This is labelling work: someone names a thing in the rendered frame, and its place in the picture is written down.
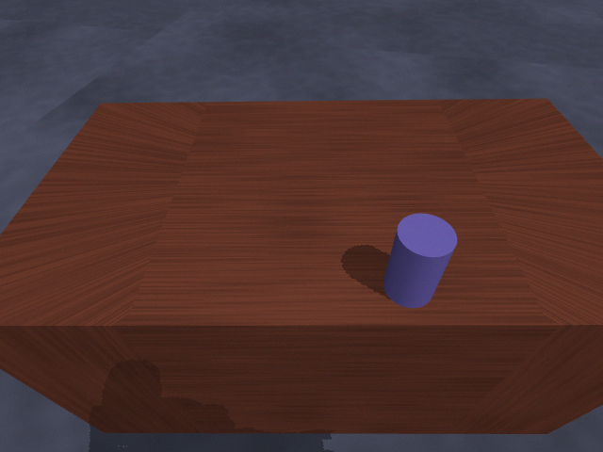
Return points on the can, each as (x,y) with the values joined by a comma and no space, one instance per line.
(421,250)

